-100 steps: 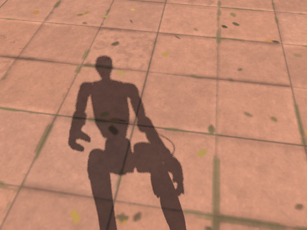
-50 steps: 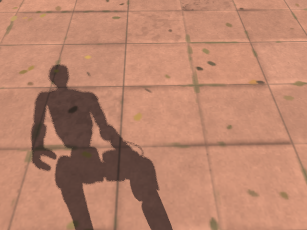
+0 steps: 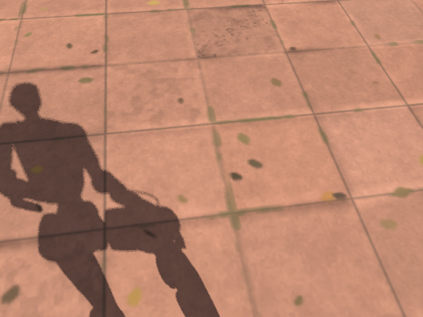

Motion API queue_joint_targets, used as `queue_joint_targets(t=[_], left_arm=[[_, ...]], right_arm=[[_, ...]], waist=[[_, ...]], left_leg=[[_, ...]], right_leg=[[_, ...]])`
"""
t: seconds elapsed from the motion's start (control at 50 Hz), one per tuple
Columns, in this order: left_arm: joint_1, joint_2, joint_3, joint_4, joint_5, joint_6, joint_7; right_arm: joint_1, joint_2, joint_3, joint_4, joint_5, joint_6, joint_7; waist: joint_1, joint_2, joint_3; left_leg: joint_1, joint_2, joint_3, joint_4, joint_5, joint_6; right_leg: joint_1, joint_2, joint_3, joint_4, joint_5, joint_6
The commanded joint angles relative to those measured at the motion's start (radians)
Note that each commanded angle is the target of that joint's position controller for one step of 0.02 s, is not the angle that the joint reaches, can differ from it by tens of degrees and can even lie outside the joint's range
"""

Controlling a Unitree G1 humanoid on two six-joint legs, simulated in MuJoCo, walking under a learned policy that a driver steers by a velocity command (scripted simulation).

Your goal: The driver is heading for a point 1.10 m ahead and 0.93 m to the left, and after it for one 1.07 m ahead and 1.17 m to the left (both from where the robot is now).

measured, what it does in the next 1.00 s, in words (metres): walks ahead, turning left: right foot, then left foot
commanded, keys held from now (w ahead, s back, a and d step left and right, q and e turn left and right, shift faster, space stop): w+q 0.14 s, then q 0.86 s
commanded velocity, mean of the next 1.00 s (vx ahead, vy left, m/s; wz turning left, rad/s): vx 0.19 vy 0.00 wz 0.57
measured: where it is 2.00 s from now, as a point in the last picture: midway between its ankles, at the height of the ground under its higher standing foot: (85, 312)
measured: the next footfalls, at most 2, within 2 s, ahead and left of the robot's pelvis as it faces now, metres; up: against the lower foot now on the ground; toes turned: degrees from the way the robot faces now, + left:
right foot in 0.24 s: +0.34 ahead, -0.13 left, +0.00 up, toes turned +13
left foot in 0.68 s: +0.28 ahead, +0.13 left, +0.00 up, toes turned +27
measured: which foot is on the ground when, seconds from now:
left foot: down 0.00-0.26, up 0.28-0.66, down 0.68-1.00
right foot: up 0.00-0.22, down 0.24-0.68, up 0.70-1.00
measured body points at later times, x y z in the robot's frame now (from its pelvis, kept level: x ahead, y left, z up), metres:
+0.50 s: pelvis +0.22 -0.04 -0.01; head +0.27 -0.03 +0.44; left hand +0.28 +0.26 -0.11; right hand +0.44 -0.28 -0.11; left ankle +0.22 +0.10 -0.68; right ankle +0.30 -0.14 -0.75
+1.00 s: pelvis +0.26 +0.02 -0.01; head +0.29 +0.06 +0.44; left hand +0.24 +0.34 -0.12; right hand +0.56 -0.13 -0.08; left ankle +0.24 +0.11 -0.75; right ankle +0.37 -0.11 -0.70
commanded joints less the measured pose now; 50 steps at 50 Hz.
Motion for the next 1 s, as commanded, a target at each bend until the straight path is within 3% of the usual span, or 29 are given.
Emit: queue_joint_targets(t=[0.02,0.08,0.14,0.2,0.22,0.24,0.26,0.28,0.3,0.32,0.34,0.36,0.38,0.42,0.44,0.5,0.6,0.66,0.68,0.7,0.72,0.74,0.76,0.78,0.8,0.86,0.92,1.0], left_arm=[[-0.05,0.063,0.017,-0.079,0.002,-0.005,0.006],[-0.15,0.044,0.008,-0.106,-0.009,-0.016,-0.007],[-0.214,0.062,0.012,-0.131,-0.021,-0.028,-0.021],[-0.176,0.101,0.028,-0.128,-0.012,-0.043,-0.027],[-0.104,0.115,0.036,-0.112,-0.005,-0.049,-0.024],[0.002,0.153,0.047,-0.1,0.012,-0.054,-0.017],[0.127,0.223,0.059,-0.094,0.027,-0.045,-0.007],[0.173,0.224,0.061,-0.066,0.006,-0.019,-0.013],[0.117,0.145,0.045,-0.098,-0.007,0.0,-0.012],[0.071,0.092,0.029,-0.113,-0.005,0.016,-0.004],[0.018,0.078,0.018,-0.108,-0.001,0.027,-0.002],[-0.021,0.073,0.016,-0.102,-0.001,0.034,-0.002],[-0.043,0.094,0.021,-0.094,0.007,0.038,-0.003],[-0.064,0.118,0.032,-0.08,0.011,0.036,-0.003],[-0.065,0.13,0.038,-0.074,0.01,0.036,-0.001],[-0.093,0.148,0.046,-0.064,-0.004,0.049,0.007],[-0.073,0.187,0.059,-0.036,-0.027,0.069,-0.001],[-0.056,0.185,0.06,-0.015,-0.05,0.077,-0.003],[0.004,0.153,0.053,0.01,-0.04,0.078,-0.007],[0.025,0.096,0.033,-0.012,0.008,0.077,-0.013],[-0.04,0.098,0.028,-0.055,0.014,0.078,-0.005],[-0.087,0.144,0.041,-0.054,-0.005,0.081,-0.002],[-0.084,0.145,0.044,-0.052,-0.019,0.084,0.002],[-0.067,0.143,0.046,-0.034,-0.014,0.087,0.011],[-0.066,0.155,0.05,-0.033,-0.007,0.091,0.017],[-0.04,0.13,0.045,-0.024,-0.014,0.094,0.012],[-0.07,0.105,0.033,-0.031,-0.015,0.094,0.01],[-0.079,0.111,0.033,-0.036,-0.021,0.09,-0.003]], right_arm=[[-0.026,-0.185,-0.048,-0.079,0.01,-0.01,-0.023],[0.03,-0.18,-0.048,-0.069,0.018,0.006,-0.034],[0.08,-0.173,-0.048,-0.061,0.021,0.022,-0.039],[0.069,-0.177,-0.054,-0.075,0.013,0.044,-0.05],[0.035,-0.167,-0.051,-0.094,0.014,0.048,-0.052],[0.005,-0.135,-0.041,-0.124,0.006,0.045,-0.05],[0.052,-0.076,-0.023,-0.153,-0.019,0.039,-0.049],[0.217,-0.085,-0.012,-0.162,0.004,0.035,-0.04],[0.209,-0.183,-0.036,-0.13,0.02,0.044,-0.041],[0.084,-0.214,-0.048,-0.153,0.021,0.061,-0.044],[0.033,-0.204,-0.052,-0.165,0.014,0.079,-0.048],[0.017,-0.192,-0.056,-0.178,0.007,0.094,-0.052],[0.035,-0.155,-0.049,-0.182,0.011,0.108,-0.051],[0.034,-0.108,-0.038,-0.199,0.011,0.117,-0.051],[0.02,-0.105,-0.037,-0.208,0.008,0.117,-0.05],[-0.023,-0.108,-0.035,-0.228,0.002,0.116,-0.036],[-0.115,-0.139,-0.046,-0.28,0.003,0.128,-0.009],[-0.088,-0.146,-0.06,-0.283,0.0,0.127,-0.001],[-0.048,-0.188,-0.076,-0.275,-0.003,0.124,-0.012],[-0.006,-0.313,-0.107,-0.292,-0.01,0.12,-0.032],[-0.016,-0.333,-0.1,-0.317,-0.035,0.105,-0.028],[-0.004,-0.285,-0.088,-0.31,-0.036,0.086,-0.019],[-0.037,-0.263,-0.08,-0.302,-0.026,0.073,-0.02],[-0.08,-0.238,-0.074,-0.305,-0.011,0.072,-0.024],[-0.121,-0.222,-0.066,-0.313,0.0,0.079,-0.03],[-0.147,-0.219,-0.061,-0.324,-0.013,0.09,-0.043],[-0.135,-0.23,-0.068,-0.321,-0.006,0.096,-0.052],[-0.147,-0.238,-0.073,-0.325,-0.006,0.107,-0.049]], waist=[[0.016,0.084,-0.038],[-0.025,0.104,-0.036],[-0.043,0.111,-0.031],[-0.007,0.148,-0.046],[0.04,0.152,-0.085],[0.092,0.131,-0.191],[0.105,-0.057,-0.342],[0.053,-0.337,-0.499],[0.065,-0.173,-0.421],[0.089,-0.096,-0.284],[0.07,-0.034,-0.193],[0.044,-0.043,-0.137],[0.02,-0.08,-0.098],[0.012,-0.119,-0.09],[0.013,-0.114,-0.107],[0.019,-0.091,-0.155],[0.047,-0.105,-0.119],[0.023,-0.087,-0.114],[0.019,-0.014,-0.126],[0.039,0.269,-0.157],[0.006,0.339,-0.184],[-0.029,0.206,-0.2],[0.0,0.17,-0.174],[0.021,0.121,-0.164],[0.037,0.131,-0.152],[0.06,0.152,-0.173],[0.043,0.156,-0.172],[0.029,0.185,-0.157]], left_leg=[[-0.021,0.222,-0.208,-0.14,0.204,0.145],[-0.039,0.193,-0.198,-0.114,0.163,0.11],[0.039,0.22,-0.273,-0.052,0.125,0.102],[0.129,0.217,-0.34,0.097,0.292,0.061],[0.121,0.182,-0.327,0.181,0.361,0.029],[0.039,0.135,-0.29,0.346,0.338,-0.013],[-0.169,0.04,-0.182,0.647,-0.095,-0.072],[-0.409,-0.017,-0.115,0.9,-0.603,-0.111],[-0.469,0.074,-0.128,0.997,-0.52,-0.137],[-0.505,0.099,-0.076,1.016,-0.443,-0.158],[-0.49,0.129,-0.047,0.981,-0.397,-0.174],[-0.462,0.159,-0.038,0.928,-0.366,-0.178],[-0.394,0.167,-0.01,0.883,-0.342,-0.18],[-0.35,0.169,0.028,0.79,-0.291,-0.185],[-0.344,0.178,0.03,0.744,-0.256,-0.183],[-0.272,0.194,0.041,0.595,-0.13,-0.167],[-0.203,0.177,0.089,0.402,-0.108,-0.122],[-0.077,0.13,0.129,0.177,-0.012,-0.068],[0.041,0.14,0.076,0.093,0.14,-0.031],[0.224,0.382,-0.248,0.07,0.536,0.068],[0.228,0.518,-0.476,0.037,0.585,0.268],[0.213,0.473,-0.407,0.027,0.559,0.263],[0.189,0.419,-0.325,0.038,0.509,0.208],[0.167,0.375,-0.28,0.042,0.442,0.159],[0.13,0.354,-0.258,0.037,0.419,0.138],[0.075,0.314,-0.237,0.029,0.424,0.138],[0.075,0.302,-0.269,0.036,0.331,0.136],[0.019,0.288,-0.345,0.033,0.198,0.132]], right_leg=[[0.014,0.019,-0.016,-0.183,0.186,0.033],[0.095,0.067,-0.028,-0.352,0.33,0.037],[0.105,0.089,-0.008,-0.436,0.308,0.029],[0.166,0.118,-0.004,-0.513,0.216,-0.009],[0.274,0.112,-0.019,-0.569,0.285,-0.036],[0.495,0.014,0.036,-0.539,0.43,-0.092],[0.808,-0.22,0.23,-0.434,0.827,-0.181],[1.024,-0.44,0.559,-0.431,0.809,-0.363],[0.91,-0.398,0.524,-0.477,0.611,-0.334],[0.79,-0.327,0.36,-0.496,0.556,-0.282],[0.647,-0.268,0.254,-0.527,0.559,-0.258],[0.537,-0.232,0.194,-0.553,0.526,-0.247],[0.427,-0.197,0.125,-0.599,0.502,-0.238],[0.373,-0.188,0.05,-0.647,0.532,-0.258],[0.386,-0.203,0.033,-0.654,0.555,-0.268],[0.404,-0.219,-0.036,-0.661,0.512,-0.266],[0.436,-0.241,-0.089,-0.634,0.332,-0.225],[0.444,-0.217,-0.135,-0.507,0.253,-0.149],[0.381,-0.168,-0.184,-0.393,0.17,-0.085],[0.15,-0.046,-0.28,-0.077,-0.173,0.011],[-0.054,0.079,-0.15,0.164,-0.461,0.053],[-0.071,0.059,-0.048,0.269,-0.422,0.045],[-0.079,0.044,-0.029,0.273,-0.341,0.031],[-0.077,0.03,-0.018,0.236,-0.273,0.029],[-0.053,0.026,-0.014,0.203,-0.227,0.034],[0.035,0.063,-0.026,0.134,-0.155,0.053],[0.075,0.079,-0.011,-0.028,-0.129,0.063],[0.169,0.104,-0.001,-0.173,-0.122,0.053]])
